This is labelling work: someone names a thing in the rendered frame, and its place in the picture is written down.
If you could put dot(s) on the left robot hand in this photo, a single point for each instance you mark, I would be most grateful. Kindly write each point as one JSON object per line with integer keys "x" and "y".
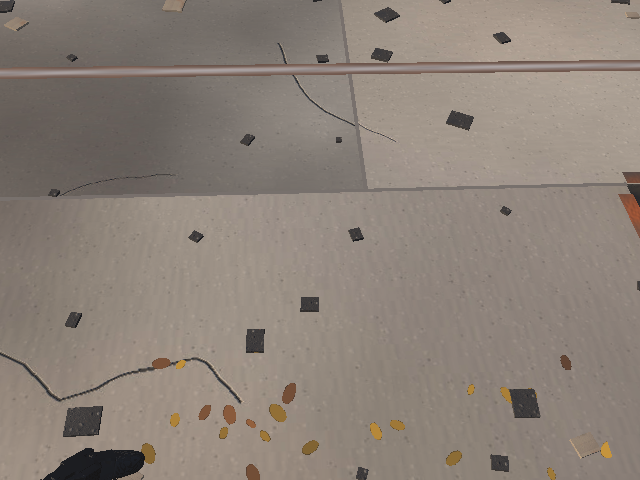
{"x": 103, "y": 465}

